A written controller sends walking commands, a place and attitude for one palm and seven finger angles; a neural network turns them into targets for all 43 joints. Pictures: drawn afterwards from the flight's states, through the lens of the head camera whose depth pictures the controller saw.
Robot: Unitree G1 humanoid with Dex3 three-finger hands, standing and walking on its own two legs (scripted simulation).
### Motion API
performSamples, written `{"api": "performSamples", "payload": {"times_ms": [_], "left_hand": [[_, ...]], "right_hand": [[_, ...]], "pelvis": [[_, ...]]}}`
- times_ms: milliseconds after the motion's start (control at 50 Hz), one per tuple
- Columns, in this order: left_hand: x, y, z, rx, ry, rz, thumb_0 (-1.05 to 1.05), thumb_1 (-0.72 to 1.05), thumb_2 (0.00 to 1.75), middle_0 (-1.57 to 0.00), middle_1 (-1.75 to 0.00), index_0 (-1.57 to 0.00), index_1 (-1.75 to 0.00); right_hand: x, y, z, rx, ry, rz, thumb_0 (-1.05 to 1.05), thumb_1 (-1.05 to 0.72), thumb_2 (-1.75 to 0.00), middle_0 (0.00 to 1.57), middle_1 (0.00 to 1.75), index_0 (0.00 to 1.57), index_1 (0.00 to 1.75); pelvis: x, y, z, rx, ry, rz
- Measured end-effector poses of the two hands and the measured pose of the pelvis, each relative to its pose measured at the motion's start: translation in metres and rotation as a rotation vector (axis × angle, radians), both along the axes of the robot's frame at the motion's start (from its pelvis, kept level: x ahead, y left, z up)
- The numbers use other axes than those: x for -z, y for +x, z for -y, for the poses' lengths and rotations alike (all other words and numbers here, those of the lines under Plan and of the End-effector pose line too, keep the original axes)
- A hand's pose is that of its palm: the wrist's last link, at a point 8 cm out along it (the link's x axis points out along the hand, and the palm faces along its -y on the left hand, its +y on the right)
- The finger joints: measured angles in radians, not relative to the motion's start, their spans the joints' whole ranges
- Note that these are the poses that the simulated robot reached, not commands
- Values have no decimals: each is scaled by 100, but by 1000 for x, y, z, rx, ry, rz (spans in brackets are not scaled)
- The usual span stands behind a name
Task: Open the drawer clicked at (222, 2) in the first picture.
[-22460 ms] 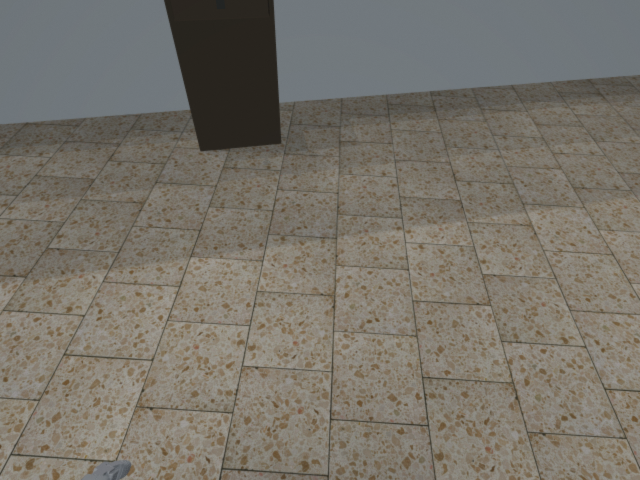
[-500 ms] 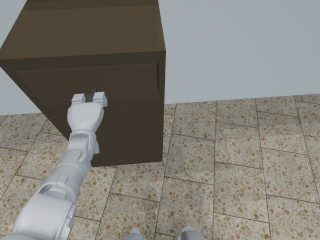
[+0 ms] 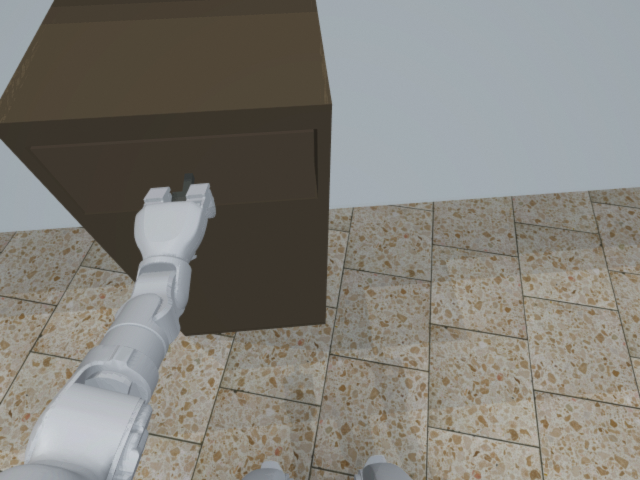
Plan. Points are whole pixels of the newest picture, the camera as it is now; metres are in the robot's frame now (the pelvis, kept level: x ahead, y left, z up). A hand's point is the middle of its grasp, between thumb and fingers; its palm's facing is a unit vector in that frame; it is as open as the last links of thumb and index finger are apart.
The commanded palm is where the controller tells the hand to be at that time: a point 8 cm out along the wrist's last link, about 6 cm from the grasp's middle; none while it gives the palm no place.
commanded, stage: close the thumb around the handle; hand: left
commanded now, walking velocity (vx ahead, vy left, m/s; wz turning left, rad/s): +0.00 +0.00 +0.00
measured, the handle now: (187, 196) +0.51 +0.20 +0.00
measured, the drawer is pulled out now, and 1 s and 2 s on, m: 0.00 0.02 0.02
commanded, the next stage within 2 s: pull the drawer open in 0.10 s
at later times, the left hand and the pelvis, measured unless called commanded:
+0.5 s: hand (183, 264) +0.40 +0.19 -0.02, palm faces -0.01 -0.06 -1.00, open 5.2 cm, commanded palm +0.37 +0.20 +0.04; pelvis +0.00 +0.01 +0.01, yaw -1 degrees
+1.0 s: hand (182, 312) +0.33 +0.18 -0.02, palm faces -0.01 -0.07 -1.00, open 4.8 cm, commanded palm +0.31 +0.18 +0.04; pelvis +0.00 +0.00 +0.01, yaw +0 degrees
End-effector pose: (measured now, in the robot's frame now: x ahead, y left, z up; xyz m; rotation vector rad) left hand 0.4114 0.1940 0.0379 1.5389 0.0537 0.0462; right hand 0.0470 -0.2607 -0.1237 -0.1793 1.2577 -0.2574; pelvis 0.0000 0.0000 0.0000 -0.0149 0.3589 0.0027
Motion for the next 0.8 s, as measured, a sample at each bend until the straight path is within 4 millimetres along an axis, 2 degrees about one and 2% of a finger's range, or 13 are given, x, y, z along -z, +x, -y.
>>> {"api": "performSamples", "payload": {"times_ms": [320,460,680,800], "left_hand": [[-2,-2,1,-19,-15,-40,1,74,84,-37,-135,-35,-135],[-1,-22,0,9,-29,-18,0,83,87,-38,-134,-36,-135],[8,-54,-2,-32,-21,-10,0,88,89,-41,-134,-38,-135],[5,-68,-4,-51,-25,-15,0,88,90,-41,-135,-41,-135]], "right_hand": [[-6,1,-6,15,3,34,1,-91,-90,20,30,20,30],[-9,6,-9,17,16,52,1,-91,-90,20,30,20,30],[-13,43,-15,-33,27,125,1,-91,-90,20,30,20,30],[-17,67,-18,-65,31,182,1,-91,-90,20,30,20,30]], "pelvis": [[-4,-4,-3,12,1,18],[-7,1,-6,22,0,32],[-9,2,-7,8,-1,63],[-11,3,-5,-1,0,80]]}}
